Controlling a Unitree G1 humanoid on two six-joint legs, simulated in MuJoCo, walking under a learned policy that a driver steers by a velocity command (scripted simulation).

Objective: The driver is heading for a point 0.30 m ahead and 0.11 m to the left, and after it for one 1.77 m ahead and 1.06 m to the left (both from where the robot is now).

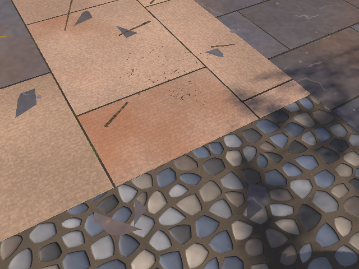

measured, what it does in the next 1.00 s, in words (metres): walks ahead, turning left: left foot, then right foot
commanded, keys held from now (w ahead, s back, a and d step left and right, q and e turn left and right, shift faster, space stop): w+q+shift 0.08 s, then q+shift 0.72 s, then shift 0.20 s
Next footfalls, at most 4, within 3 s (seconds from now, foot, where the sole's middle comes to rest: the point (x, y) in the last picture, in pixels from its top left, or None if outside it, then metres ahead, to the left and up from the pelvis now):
0.18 left None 0.40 0.11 -0.77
0.60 right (179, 227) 0.66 0.05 -0.77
1.00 left None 0.42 0.19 -0.77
1.32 right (185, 242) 0.60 0.03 -0.77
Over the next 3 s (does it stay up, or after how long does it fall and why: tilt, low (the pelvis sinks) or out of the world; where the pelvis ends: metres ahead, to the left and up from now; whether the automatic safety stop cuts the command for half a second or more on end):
stays up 1.39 0.75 -0.02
